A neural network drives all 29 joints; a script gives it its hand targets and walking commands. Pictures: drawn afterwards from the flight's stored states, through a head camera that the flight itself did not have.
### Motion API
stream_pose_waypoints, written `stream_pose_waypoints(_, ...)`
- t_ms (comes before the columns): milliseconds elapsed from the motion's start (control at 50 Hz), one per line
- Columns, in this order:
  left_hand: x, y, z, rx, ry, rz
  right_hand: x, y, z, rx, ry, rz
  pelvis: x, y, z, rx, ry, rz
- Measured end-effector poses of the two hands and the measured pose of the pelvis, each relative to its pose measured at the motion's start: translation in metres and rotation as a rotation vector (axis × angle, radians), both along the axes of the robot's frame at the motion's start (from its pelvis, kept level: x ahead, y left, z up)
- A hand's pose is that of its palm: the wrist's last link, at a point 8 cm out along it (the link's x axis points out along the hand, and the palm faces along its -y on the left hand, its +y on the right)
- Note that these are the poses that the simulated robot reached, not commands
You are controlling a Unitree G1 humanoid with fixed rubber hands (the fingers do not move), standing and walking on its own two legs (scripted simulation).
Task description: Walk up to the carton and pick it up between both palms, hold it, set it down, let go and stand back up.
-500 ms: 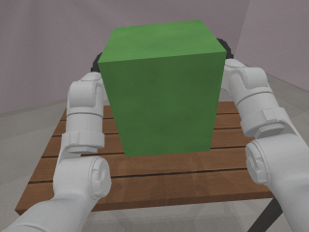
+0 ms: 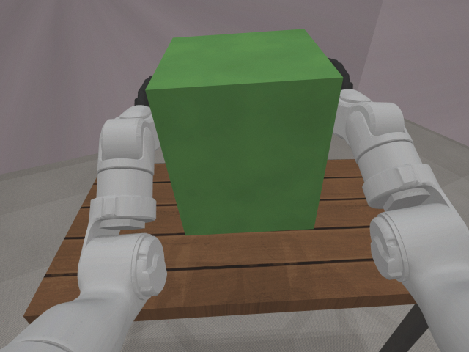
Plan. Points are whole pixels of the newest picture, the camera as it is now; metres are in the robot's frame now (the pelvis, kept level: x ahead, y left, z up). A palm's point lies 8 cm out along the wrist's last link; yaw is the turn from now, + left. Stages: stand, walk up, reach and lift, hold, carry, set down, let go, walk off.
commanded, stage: hold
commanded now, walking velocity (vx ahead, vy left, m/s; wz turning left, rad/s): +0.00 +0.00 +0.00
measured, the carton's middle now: (243, 134) +0.37 +0.01 +0.26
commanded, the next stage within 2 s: none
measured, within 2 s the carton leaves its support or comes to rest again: neither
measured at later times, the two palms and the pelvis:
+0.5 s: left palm (150, 120) +0.38 +0.16 +0.27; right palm (337, 106) +0.38 -0.14 +0.30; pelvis +0.01 +0.00 +0.00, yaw +0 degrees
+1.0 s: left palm (148, 120) +0.38 +0.16 +0.27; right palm (337, 104) +0.38 -0.14 +0.30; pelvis +0.00 +0.00 +0.00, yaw +0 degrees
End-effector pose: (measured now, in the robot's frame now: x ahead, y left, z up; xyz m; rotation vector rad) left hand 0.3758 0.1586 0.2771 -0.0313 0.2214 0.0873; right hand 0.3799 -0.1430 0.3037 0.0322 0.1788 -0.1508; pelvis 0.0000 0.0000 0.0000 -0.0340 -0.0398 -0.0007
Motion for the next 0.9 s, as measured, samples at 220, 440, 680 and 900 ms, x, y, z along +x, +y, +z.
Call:
stream_pose_waypoints(220,0.0048,-0.0029,-0.0036,0.017,0.028,-0.006,0.0043,-0.0027,-0.0021,0.005,0.031,-0.006,-0.0028,0.0033,0.0001,0.001,0.019,-0.009)
stream_pose_waypoints(440,0.0060,-0.0033,-0.0037,0.007,-0.001,0.002,0.0061,-0.0021,-0.0043,0.004,0.009,0.009,0.0035,0.0025,0.0002,-0.004,0.012,-0.007)
stream_pose_waypoints(680,0.0007,-0.0012,-0.0091,-0.008,-0.002,0.004,0.0012,0.0001,-0.0061,-0.007,0.012,0.010,0.0056,0.0017,-0.0003,-0.006,-0.007,-0.006)
stream_pose_waypoints(900,0.0009,0.0006,-0.0047,0.011,-0.003,0.007,0.0026,0.0019,-0.0020,0.011,0.012,0.010,0.0007,0.0024,-0.0003,-0.004,0.012,-0.001)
